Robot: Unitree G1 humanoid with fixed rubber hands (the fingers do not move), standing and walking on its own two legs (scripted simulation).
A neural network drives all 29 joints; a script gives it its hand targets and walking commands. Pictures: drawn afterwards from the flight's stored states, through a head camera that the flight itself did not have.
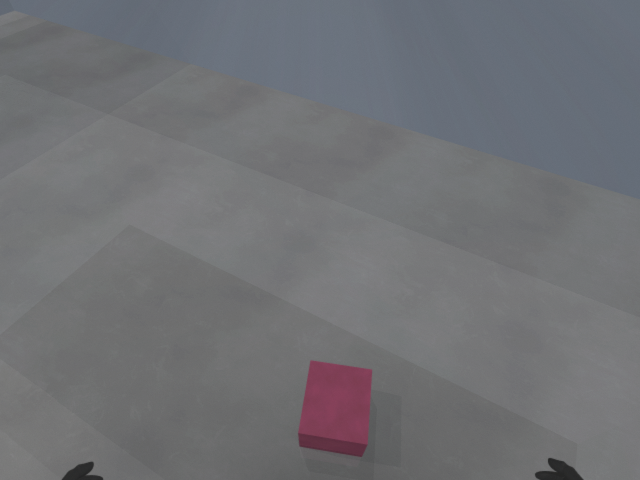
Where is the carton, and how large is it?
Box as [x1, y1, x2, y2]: [298, 360, 371, 456]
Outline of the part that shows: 310,360 298,431 299,445 361,456 367,444 371,369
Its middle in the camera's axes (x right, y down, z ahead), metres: +0.05 +0.48 +1.11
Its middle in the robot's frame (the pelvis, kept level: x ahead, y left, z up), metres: +0.42 -0.04 -0.69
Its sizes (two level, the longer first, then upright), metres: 0.199 0.181 0.151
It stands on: the floor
